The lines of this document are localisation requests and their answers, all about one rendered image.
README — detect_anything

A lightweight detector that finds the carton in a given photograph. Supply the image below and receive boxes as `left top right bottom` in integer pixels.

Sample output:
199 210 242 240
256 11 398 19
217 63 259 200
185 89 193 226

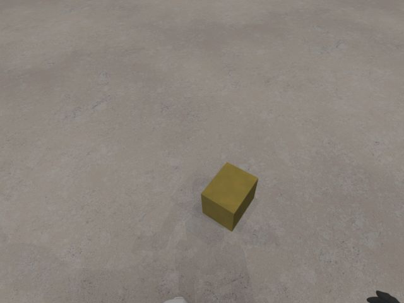
201 162 258 232

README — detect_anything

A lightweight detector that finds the robot right hand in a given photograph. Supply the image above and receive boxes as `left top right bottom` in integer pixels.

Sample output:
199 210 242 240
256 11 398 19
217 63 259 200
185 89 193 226
367 290 400 303

